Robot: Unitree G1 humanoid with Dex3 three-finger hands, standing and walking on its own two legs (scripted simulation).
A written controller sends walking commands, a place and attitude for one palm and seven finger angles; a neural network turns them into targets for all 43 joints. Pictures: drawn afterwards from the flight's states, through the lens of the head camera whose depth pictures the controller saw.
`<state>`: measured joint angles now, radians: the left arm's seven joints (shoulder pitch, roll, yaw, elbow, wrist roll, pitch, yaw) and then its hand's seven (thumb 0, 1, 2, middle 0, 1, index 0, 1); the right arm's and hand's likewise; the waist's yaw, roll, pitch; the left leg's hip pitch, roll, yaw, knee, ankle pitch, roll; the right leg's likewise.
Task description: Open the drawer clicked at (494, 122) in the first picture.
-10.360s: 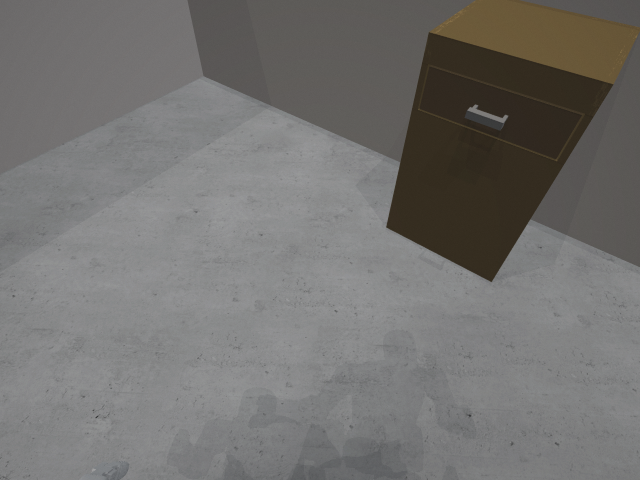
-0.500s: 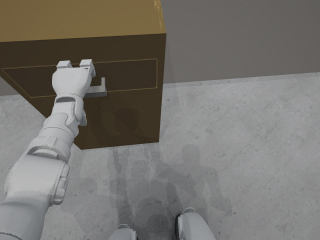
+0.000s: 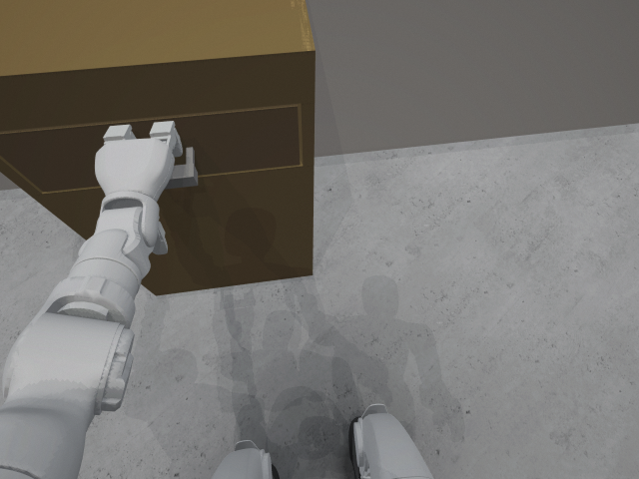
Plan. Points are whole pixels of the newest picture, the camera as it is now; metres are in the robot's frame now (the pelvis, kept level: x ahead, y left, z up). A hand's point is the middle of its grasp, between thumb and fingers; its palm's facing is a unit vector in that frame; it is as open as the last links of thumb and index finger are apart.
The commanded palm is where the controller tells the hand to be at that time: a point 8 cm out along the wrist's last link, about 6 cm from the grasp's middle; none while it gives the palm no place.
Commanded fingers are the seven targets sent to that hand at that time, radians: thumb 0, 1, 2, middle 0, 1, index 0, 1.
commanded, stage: lower the fingers behind the handle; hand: left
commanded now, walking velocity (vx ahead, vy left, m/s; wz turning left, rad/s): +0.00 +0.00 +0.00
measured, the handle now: (160, 167) +0.57 +0.19 -0.05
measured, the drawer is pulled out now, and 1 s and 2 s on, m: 0.00 0.00 0.00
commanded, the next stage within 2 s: lift the fingers back up to retry in 1.28 s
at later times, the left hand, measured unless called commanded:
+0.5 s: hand (153, 194) +0.51 +0.19 -0.04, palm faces -0.06 +0.00 -1.00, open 13.8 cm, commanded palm +0.50 +0.20 +0.00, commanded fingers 0.00 -0.50 0.30 -0.30 -1.20 -0.30 -1.20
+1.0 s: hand (154, 194) +0.52 +0.19 -0.05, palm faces -0.02 +0.04 -1.00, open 13.8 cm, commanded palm +0.50 +0.20 -0.02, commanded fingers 0.00 -0.50 0.30 -0.30 -1.20 -0.30 -1.20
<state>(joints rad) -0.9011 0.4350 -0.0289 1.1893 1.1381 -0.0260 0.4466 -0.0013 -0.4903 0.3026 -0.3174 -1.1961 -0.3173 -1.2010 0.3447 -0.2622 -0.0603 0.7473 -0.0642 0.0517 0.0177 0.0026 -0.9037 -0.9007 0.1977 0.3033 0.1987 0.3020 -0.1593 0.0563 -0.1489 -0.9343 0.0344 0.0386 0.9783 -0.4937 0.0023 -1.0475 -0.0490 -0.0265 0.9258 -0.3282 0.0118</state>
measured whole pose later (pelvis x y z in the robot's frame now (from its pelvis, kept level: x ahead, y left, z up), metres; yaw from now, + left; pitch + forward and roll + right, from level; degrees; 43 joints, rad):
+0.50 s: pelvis -0.01 +0.00 -0.02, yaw +0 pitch +29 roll -1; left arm -0.97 0.47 -0.02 1.21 1.14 -0.02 0.45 0.00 -0.49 0.30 -0.31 -1.23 -0.32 -1.20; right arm 0.32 -0.26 -0.04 0.73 -0.06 0.04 0.02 0.00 -0.90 -0.90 0.20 0.30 0.20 0.30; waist -0.18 0.06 -0.16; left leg -1.08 0.03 0.02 1.12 -0.54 0.00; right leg -1.19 -0.05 -0.04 1.05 -0.36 0.01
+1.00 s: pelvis -0.04 +0.01 -0.06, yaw +0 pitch +30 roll -1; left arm -1.08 0.54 -0.05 1.21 1.14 0.01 0.40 0.00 -0.49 0.30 -0.27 -1.34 -0.32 -1.20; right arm 0.30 -0.28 0.00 0.68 -0.03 0.03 0.00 0.00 -0.90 -0.90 0.20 0.30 0.20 0.30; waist -0.21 0.06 -0.15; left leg -1.26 0.03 0.03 1.28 -0.56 0.02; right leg -1.36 -0.06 -0.02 1.19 -0.36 0.02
